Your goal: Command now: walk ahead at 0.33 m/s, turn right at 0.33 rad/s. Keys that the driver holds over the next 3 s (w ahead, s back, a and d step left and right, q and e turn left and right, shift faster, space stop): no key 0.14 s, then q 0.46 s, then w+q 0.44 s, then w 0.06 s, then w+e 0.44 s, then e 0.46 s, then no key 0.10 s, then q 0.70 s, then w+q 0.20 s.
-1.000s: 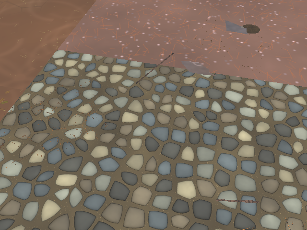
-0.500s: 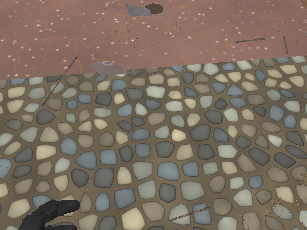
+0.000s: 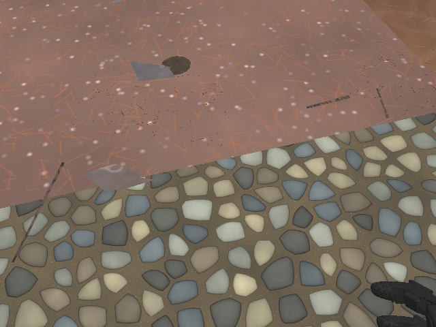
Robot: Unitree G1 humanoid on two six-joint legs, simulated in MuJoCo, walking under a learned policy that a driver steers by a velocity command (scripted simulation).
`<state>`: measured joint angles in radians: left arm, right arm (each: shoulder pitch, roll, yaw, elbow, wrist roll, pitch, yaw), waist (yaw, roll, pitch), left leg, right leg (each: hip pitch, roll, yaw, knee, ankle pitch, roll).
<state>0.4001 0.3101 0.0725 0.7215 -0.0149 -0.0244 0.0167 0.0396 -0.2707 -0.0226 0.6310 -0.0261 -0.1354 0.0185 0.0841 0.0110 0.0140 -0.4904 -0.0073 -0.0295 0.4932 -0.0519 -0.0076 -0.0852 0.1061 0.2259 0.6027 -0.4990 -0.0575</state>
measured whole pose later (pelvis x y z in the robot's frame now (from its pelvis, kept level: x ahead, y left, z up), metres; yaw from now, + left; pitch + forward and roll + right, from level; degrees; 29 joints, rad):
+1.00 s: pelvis +0.20 +0.08 +0.03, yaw +23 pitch +3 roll -3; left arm 0.11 0.30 0.09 0.70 0.00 -0.08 -0.01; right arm 0.41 -0.25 -0.05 0.72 0.01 -0.04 -0.02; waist -0.05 -0.03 0.00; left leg -0.10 -0.04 -0.12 0.33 -0.26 0.07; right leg -0.62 -0.03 0.07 0.75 -0.06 0.04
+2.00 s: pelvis +0.60 +0.23 +0.02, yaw +3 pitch +1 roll +1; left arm 0.16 0.32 0.07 0.63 -0.01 0.06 0.00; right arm 0.15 -0.29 -0.07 0.73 0.00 -0.02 -0.01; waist -0.03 -0.01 0.08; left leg -0.23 0.04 0.15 0.40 -0.18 0.01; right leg -0.53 -0.06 0.00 0.82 -0.28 0.05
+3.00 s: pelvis +0.64 +0.23 +0.03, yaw +24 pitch +2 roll -2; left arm 0.11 0.31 0.09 0.78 -0.02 -0.04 0.00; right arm 0.23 -0.31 -0.06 0.70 0.02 0.01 -0.02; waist -0.03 0.00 0.02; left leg -0.22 -0.08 -0.19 0.45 -0.25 0.06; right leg -0.35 0.03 0.08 0.60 -0.33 0.06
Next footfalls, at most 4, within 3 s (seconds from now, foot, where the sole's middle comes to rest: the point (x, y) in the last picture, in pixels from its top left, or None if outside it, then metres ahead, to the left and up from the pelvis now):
0.38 right None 0.20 -0.11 -0.76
0.74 left None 0.14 0.15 -0.76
1.20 right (227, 318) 0.49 0.06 -0.76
1.66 left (136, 260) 0.65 0.36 -0.76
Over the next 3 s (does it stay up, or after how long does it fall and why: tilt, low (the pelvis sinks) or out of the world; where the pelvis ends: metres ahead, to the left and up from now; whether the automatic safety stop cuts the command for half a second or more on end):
stays up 0.64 0.23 0.03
